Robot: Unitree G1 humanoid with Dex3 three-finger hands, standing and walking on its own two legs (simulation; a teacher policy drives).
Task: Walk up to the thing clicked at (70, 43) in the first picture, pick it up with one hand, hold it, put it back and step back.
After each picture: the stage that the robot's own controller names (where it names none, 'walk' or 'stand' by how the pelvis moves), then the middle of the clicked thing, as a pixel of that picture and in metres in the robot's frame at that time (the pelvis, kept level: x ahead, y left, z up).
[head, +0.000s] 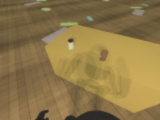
stand; (70, 44) +0.80 +0.25 -0.08
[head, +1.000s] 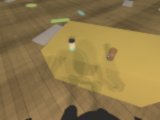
walk; (72, 44) +0.70 +0.19 -0.04
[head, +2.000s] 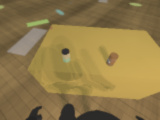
stand; (66, 55) +0.52 +0.21 -0.04
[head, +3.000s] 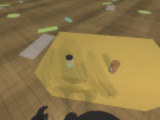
stand; (69, 61) +0.52 +0.20 -0.07
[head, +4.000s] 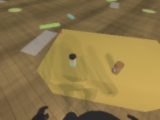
stand; (72, 60) +0.52 +0.18 -0.08
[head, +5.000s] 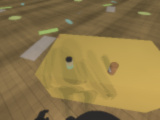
stand; (69, 62) +0.52 +0.21 -0.08
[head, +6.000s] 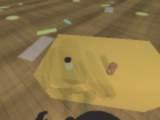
stand; (68, 63) +0.51 +0.21 -0.08
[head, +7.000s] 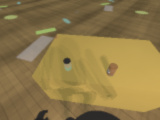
rise first; (67, 64) +0.50 +0.22 -0.08
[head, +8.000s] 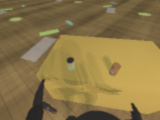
rise first; (70, 63) +0.51 +0.21 -0.08
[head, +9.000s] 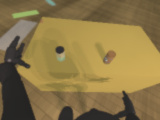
go down; (60, 54) +0.52 +0.20 -0.04
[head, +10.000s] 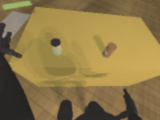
go down; (56, 47) +0.53 +0.21 +0.00
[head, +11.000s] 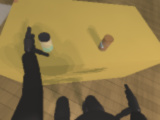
close in; (46, 42) +0.52 +0.22 +0.03
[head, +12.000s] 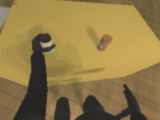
close; (47, 44) +0.52 +0.21 +0.03
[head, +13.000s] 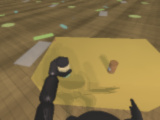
lift; (64, 67) +0.32 +0.17 +0.14
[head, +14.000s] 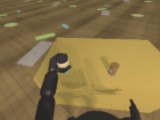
hold; (63, 64) +0.33 +0.18 +0.15
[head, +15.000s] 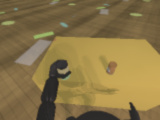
hold; (63, 70) +0.32 +0.18 +0.11
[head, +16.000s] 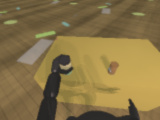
hold; (65, 65) +0.34 +0.16 +0.13
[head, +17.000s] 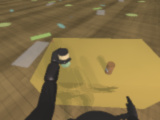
crouch; (64, 58) +0.41 +0.17 +0.13
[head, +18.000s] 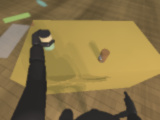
lower; (47, 40) +0.52 +0.24 +0.12
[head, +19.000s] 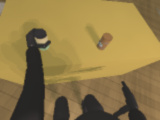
lower; (42, 40) +0.54 +0.23 +0.03
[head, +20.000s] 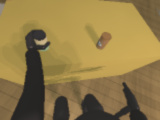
lower; (41, 41) +0.53 +0.23 +0.04
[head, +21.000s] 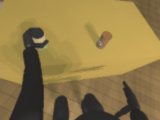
lower; (39, 39) +0.54 +0.24 +0.04
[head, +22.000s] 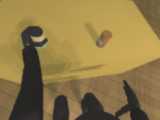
lower; (38, 38) +0.54 +0.24 +0.04
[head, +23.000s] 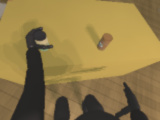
open; (42, 41) +0.53 +0.23 +0.03
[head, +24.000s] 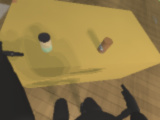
sink last; (45, 43) +0.52 +0.23 +0.02
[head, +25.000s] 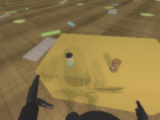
sink last; (69, 59) +0.54 +0.23 -0.02
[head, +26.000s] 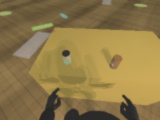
stand; (66, 57) +0.51 +0.22 -0.02
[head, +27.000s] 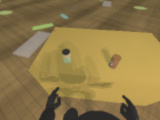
stand; (66, 56) +0.53 +0.22 -0.01
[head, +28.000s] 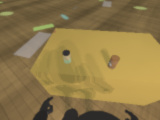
stand; (66, 56) +0.53 +0.22 -0.03
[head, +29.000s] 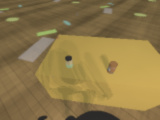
stand; (69, 61) +0.54 +0.22 -0.08
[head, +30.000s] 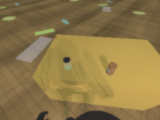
stand; (67, 63) +0.51 +0.22 -0.08
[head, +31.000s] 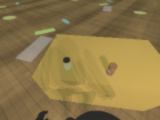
stand; (67, 63) +0.51 +0.22 -0.08
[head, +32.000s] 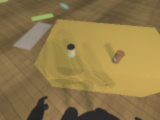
walk; (71, 50) +0.56 +0.17 -0.05
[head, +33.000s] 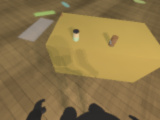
walk; (76, 35) +0.81 +0.18 -0.07
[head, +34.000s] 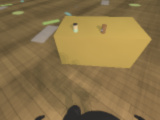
stand; (75, 27) +1.15 +0.31 -0.06
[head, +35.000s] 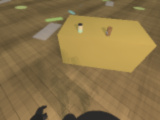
stand; (80, 28) +1.15 +0.18 -0.07
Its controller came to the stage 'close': yes
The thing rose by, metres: 0.22
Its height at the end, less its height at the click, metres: +0.00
